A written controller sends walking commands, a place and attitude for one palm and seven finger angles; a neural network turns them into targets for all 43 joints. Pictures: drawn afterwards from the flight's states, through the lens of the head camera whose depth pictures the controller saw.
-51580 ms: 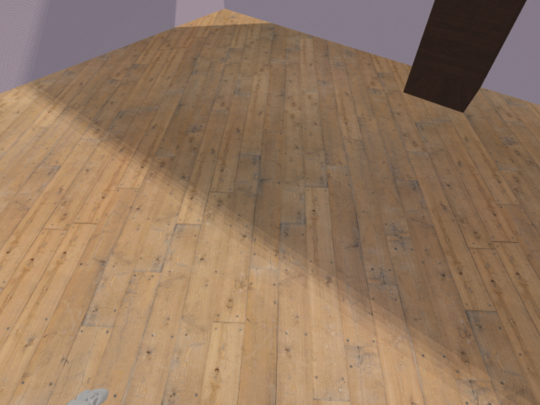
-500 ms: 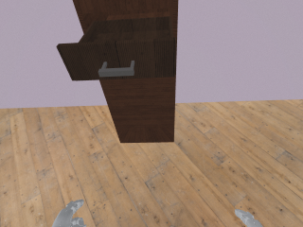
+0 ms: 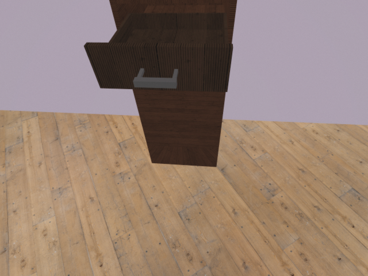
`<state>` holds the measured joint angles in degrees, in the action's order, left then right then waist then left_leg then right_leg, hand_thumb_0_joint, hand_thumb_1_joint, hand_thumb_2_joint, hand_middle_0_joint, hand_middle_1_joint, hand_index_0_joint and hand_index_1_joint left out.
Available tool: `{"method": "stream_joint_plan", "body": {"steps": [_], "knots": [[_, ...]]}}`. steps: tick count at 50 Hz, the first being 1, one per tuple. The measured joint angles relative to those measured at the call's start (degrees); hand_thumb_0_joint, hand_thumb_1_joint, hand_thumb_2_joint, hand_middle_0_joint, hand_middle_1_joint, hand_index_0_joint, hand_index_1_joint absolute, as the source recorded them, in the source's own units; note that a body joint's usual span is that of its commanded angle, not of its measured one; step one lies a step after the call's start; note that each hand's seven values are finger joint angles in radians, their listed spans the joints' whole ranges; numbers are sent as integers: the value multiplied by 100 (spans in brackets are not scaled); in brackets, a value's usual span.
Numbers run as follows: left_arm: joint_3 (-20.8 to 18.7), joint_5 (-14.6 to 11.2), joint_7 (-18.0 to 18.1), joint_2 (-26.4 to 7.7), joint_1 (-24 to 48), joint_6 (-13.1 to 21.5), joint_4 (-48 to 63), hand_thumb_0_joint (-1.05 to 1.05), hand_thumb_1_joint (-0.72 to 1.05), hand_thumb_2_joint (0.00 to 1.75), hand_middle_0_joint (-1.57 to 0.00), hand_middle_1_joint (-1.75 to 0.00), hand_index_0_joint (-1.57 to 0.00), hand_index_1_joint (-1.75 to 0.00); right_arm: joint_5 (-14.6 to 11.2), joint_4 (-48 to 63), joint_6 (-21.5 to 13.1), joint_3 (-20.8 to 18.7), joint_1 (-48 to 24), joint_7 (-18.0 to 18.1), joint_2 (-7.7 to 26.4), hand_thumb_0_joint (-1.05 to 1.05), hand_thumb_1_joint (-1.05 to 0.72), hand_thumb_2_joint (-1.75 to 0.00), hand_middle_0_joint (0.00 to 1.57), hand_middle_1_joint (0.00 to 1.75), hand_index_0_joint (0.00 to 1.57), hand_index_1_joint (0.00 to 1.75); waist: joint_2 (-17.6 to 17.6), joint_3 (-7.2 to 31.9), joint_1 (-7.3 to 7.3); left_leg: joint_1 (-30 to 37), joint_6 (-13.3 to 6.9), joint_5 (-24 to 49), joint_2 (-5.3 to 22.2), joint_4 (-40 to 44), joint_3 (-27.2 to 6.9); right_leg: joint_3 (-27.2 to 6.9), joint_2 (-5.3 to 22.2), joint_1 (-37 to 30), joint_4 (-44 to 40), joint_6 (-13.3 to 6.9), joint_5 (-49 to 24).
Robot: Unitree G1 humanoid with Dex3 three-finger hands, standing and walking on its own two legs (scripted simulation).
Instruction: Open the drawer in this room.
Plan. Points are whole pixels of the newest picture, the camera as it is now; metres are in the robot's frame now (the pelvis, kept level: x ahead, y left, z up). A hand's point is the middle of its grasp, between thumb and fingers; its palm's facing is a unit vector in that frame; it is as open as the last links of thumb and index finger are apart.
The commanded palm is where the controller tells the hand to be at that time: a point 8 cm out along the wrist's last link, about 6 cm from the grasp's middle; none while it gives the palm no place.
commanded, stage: let the arm hang, fingers relaxed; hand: left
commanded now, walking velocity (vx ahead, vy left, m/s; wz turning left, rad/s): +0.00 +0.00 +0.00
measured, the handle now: (156, 77) +0.57 +0.10 +0.14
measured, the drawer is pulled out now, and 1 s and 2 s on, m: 0.30 0.30 0.30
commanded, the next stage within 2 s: look to check the result in 0.38 s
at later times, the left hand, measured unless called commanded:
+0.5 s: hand out of the picture +0.03 +0.16 -0.17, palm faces +0.01 -0.98 -0.22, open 7.3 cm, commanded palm none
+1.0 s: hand out of the picture +0.02 +0.16 -0.17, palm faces +0.02 -0.98 -0.19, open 7.4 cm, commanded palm none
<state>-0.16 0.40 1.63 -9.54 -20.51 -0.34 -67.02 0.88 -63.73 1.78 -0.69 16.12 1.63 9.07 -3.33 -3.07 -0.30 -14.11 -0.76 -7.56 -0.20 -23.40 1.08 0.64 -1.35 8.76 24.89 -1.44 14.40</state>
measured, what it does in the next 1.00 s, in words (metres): stands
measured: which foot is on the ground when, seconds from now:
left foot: down 0.00-1.00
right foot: down 0.00-1.00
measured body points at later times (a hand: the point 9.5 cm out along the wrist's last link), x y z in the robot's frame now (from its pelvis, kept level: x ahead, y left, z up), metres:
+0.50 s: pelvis +0.02 -0.02 +0.00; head +0.03 -0.03 +0.45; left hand +0.03 +0.21 -0.15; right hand +0.00 -0.24 -0.17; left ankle +0.06 +0.11 -0.74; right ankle -0.01 -0.10 -0.74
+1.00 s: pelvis +0.03 -0.02 +0.00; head +0.05 -0.02 +0.45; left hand +0.02 +0.21 -0.16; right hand +0.04 -0.24 -0.16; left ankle +0.06 +0.11 -0.74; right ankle -0.01 -0.10 -0.74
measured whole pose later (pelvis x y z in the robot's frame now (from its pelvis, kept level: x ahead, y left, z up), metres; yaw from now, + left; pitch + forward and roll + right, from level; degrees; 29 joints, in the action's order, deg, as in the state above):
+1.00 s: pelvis +0.03 -0.02 +0.00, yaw +0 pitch -2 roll +0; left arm -0.1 0.1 1.9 -8.3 -15.7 0.6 -65.0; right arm 1.0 -64.5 1.3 -0.6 12.9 2.3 8.9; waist -0.7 -4.0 -0.4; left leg -11.6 0.6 -9.7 1.1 -23.1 0.7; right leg 0.8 -2.8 5.0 21.7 -2.6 15.0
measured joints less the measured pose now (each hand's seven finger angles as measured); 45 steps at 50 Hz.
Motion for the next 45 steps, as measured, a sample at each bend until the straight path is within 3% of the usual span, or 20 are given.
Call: {"method": "stream_joint_plan", "body": {"steps": [9,15,31,45], "knots": [[24,7,12,147,575,103,311,0,91,90,-20,-30,-20,-30,35,6,-50,-20,-138,-4,76,0,-92,-90,20,30,20,30,91,198,-74,89,67,-74,55,-40,1,-7,-54,-86,30,-59,65],[-10,-12,14,41,735,114,357,1,93,89,-20,-30,-20,-30,38,-42,-75,8,-66,14,53,0,-91,-90,20,30,20,30,171,159,-119,129,117,-105,111,-25,-25,9,-114,-169,-79,-103,46],[-15,-39,22,95,538,62,203,1,91,90,-20,-30,-20,-30,18,-151,-30,36,-41,46,-42,0,-91,-90,20,30,20,30,175,-97,-83,198,152,-141,145,43,-50,26,-152,-295,-263,-134,23],[2,-29,31,142,433,83,171,1,91,90,-20,-30,-20,-30,7,-94,-49,18,-262,69,-39,0,-91,-90,20,30,20,30,240,-98,-14,240,146,-199,141,36,-43,17,-148,-361,-311,-123,49]]}}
